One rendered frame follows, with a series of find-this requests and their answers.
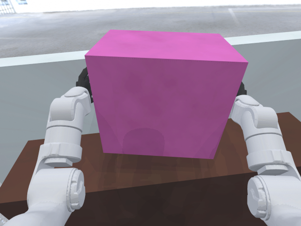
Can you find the carton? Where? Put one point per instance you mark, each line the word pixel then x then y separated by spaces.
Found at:
pixel 163 93

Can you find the robot right upper arm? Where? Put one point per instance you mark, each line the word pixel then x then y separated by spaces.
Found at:
pixel 275 199

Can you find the left robot hand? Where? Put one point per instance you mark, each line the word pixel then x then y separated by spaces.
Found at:
pixel 83 81

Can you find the left robot forearm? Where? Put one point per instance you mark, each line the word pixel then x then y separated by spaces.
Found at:
pixel 62 147

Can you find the right robot forearm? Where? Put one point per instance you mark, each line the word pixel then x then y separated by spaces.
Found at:
pixel 267 154

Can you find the robot left upper arm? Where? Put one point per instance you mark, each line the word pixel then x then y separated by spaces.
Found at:
pixel 53 196

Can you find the pedestal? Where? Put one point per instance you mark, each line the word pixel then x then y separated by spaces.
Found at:
pixel 146 190

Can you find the right robot hand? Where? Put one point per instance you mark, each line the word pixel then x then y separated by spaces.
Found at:
pixel 242 90

